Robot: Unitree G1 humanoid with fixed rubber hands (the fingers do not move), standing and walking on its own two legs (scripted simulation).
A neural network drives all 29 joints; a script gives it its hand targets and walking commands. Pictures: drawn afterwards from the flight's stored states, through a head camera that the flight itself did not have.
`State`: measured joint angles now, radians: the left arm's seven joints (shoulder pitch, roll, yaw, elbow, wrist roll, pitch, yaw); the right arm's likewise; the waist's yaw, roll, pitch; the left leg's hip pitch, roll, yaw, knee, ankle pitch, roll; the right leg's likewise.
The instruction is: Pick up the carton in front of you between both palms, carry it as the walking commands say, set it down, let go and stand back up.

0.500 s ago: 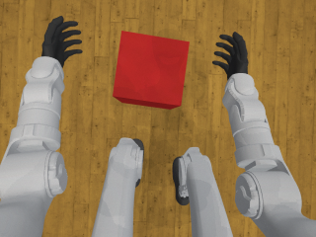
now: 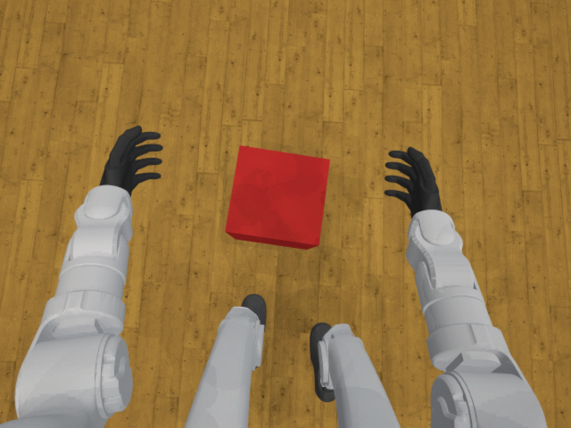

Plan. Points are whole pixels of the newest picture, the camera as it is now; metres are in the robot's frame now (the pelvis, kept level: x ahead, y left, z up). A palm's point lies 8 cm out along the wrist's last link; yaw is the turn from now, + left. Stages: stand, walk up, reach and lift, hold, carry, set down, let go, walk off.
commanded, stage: let go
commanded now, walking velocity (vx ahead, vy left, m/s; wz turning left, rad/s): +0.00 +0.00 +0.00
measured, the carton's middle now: (277, 203) +0.47 +0.04 -0.54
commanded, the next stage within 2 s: stand in 1.04 s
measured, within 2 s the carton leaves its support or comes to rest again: neither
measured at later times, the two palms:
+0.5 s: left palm (79, 313) +0.26 +0.23 +0.01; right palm (564, 327) +0.27 -0.24 +0.02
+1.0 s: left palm (94, 362) +0.22 +0.19 +0.04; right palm out of the picture +0.25 -0.26 +0.04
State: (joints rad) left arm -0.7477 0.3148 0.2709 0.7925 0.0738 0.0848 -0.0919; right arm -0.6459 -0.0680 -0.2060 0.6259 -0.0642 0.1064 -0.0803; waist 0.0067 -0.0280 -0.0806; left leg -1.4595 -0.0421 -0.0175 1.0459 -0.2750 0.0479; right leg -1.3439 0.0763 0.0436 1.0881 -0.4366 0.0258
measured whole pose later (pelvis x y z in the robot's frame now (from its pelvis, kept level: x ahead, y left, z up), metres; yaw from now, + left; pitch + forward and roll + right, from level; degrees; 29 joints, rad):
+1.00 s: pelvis +0.08 -0.05 +0.11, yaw +3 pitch -4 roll +2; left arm 0.22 0.22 0.05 0.43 0.01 0.13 -0.07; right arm 0.21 -0.19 -0.03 0.45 -0.01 0.12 0.05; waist 0.01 -0.05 0.11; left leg -0.15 -0.04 -0.05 0.43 -0.21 -0.01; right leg -0.04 0.05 0.05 0.45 -0.35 -0.06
